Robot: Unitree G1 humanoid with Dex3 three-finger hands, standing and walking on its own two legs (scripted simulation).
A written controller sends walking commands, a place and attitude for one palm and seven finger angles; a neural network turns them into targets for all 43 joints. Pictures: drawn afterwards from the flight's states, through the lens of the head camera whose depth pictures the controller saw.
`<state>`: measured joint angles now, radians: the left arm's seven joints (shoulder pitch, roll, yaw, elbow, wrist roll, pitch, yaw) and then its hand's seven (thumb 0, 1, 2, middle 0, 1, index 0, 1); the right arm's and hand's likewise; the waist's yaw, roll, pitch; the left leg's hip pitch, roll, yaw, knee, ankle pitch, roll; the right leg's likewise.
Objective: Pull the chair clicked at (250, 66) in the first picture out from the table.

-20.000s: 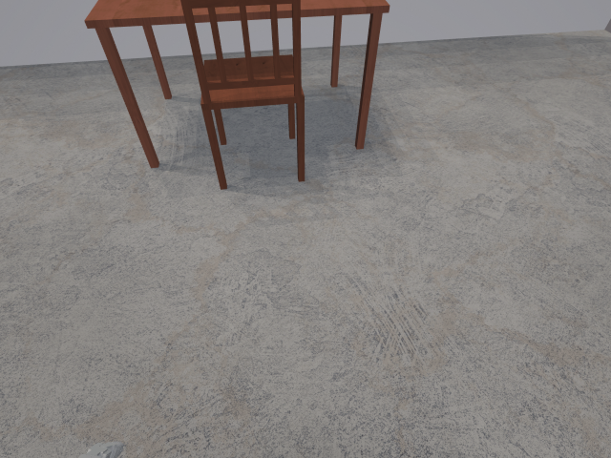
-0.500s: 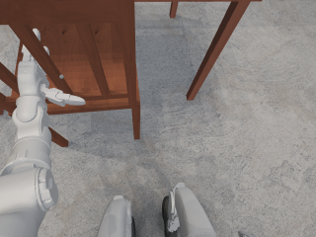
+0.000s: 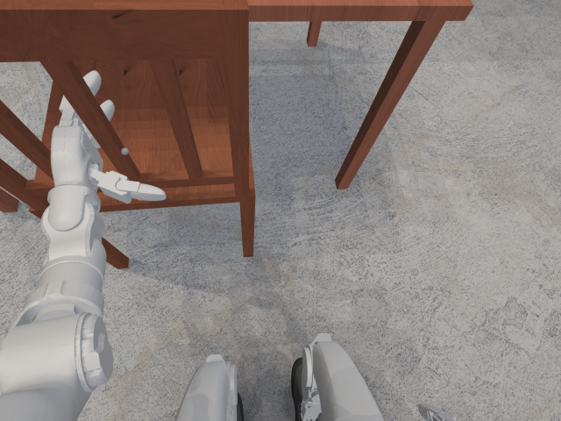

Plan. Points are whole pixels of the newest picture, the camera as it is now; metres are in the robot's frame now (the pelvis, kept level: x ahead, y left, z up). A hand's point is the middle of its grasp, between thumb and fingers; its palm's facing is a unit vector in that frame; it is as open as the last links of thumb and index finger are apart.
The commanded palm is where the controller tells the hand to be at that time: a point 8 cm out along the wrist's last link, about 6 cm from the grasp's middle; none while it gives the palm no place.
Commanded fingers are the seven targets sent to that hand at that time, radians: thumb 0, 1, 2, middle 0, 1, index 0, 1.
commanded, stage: hook a spindle and tug to test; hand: left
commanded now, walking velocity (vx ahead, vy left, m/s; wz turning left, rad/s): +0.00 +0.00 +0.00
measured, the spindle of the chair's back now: (103, 132) +0.51 +0.22 +0.02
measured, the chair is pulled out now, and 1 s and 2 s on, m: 0.00 0.01 0.10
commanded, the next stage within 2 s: step backward, pulling the chair out in 1.26 s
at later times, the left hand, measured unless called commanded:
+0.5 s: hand (120, 148) +0.48 +0.20 +0.02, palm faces +0.08 -1.00 -0.04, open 8.2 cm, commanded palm +0.45 +0.23 +0.02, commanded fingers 0.00 0.79 0.85 -0.50 -1.45 -0.50 -1.45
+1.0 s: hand (120, 155) +0.47 +0.20 +0.02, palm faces +0.05 -1.00 -0.03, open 5.3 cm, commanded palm +0.43 +0.23 +0.02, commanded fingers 0.00 0.90 0.90 -0.50 -1.45 -0.50 -1.45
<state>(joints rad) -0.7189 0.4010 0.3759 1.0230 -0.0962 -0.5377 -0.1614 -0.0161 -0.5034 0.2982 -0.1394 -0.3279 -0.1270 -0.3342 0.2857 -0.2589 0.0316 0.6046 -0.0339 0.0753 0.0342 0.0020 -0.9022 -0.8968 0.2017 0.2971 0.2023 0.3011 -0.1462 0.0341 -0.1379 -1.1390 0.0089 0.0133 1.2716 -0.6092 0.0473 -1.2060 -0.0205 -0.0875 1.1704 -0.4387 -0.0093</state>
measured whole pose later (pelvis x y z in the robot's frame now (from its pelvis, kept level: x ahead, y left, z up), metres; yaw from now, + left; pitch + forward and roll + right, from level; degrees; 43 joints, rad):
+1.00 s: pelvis +0.01 +0.01 +0.01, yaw -1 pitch +28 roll -3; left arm -0.61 0.37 0.36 0.89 -0.14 -0.50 -0.18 0.00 0.73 0.80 -0.46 -1.45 -0.43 -1.45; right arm 0.30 -0.26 0.02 0.58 -0.02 0.08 0.04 0.00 -0.90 -0.90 0.20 0.30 0.20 0.30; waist -0.13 0.04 -0.15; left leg -1.11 0.01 0.02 1.25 -0.62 0.06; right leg -1.18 -0.01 -0.07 1.15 -0.44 0.00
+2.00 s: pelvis -0.01 +0.00 +0.10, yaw +0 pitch +11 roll +0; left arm -0.52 0.21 0.10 1.01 -0.07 -0.25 0.10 0.01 0.71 0.74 -0.33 -1.15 -0.49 -1.45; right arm 0.27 -0.25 0.00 0.67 0.06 0.11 -0.12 0.00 -0.90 -0.90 0.20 0.30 0.20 0.30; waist -0.10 0.01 0.04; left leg -0.52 -0.03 0.06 0.64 -0.32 0.04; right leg -0.61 -0.02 -0.02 0.59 -0.18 0.01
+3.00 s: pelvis -0.10 -0.01 +0.09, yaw +6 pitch +4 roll +3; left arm -0.56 0.15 -0.01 1.03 -0.05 -0.18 0.11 0.02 0.67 0.77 -0.29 -1.21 -0.50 -1.45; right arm 0.21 -0.28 0.02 0.75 0.06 -0.04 -0.11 0.01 -0.90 -0.90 0.20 0.30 0.20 0.30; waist -0.09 -0.02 0.14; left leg -0.39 -0.02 0.00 0.63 -0.36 -0.01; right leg -0.58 -0.12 -0.06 0.58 -0.06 0.01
